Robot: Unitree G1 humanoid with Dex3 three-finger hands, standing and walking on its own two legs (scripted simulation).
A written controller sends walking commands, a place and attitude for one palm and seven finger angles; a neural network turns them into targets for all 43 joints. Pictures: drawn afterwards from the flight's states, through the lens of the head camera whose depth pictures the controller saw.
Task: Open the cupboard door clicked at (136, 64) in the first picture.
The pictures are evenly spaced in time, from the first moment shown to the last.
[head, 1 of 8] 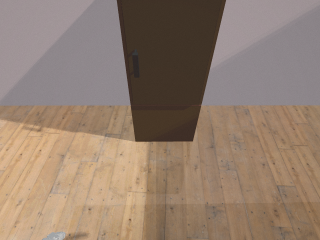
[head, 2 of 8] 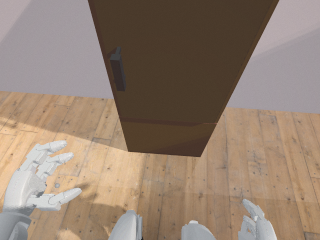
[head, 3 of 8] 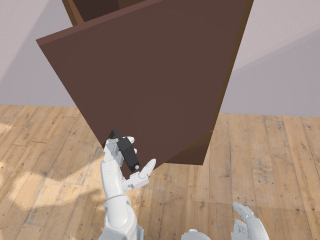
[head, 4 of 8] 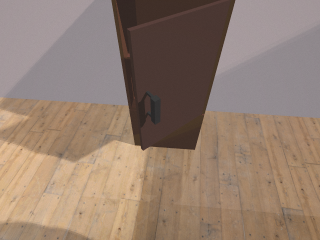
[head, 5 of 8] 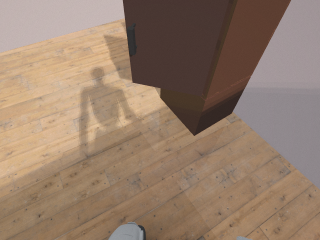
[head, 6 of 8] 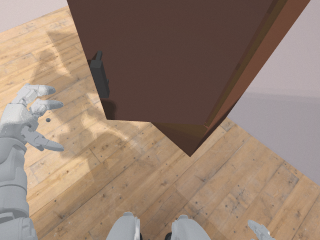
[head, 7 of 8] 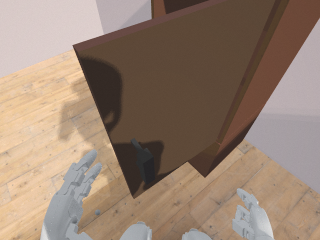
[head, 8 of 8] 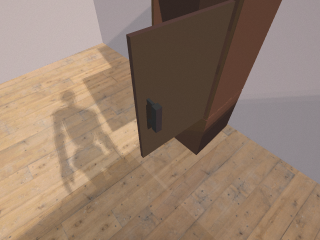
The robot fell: no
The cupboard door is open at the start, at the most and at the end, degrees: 0 84 84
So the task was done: yes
